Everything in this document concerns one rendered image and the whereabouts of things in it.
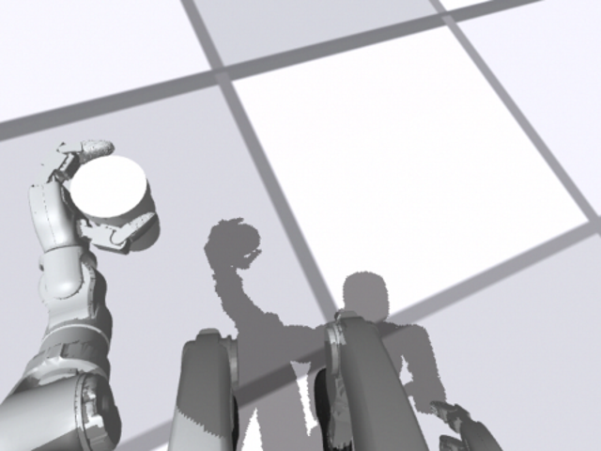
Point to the right robot hand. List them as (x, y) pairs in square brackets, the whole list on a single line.
[(474, 435)]

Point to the left robot arm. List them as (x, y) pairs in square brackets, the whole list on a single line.
[(64, 402)]

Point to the left robot hand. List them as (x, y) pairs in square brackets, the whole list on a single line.
[(57, 220)]

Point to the right robot foot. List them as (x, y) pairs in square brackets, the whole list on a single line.
[(323, 411)]

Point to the cup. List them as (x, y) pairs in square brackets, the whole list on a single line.
[(114, 190)]

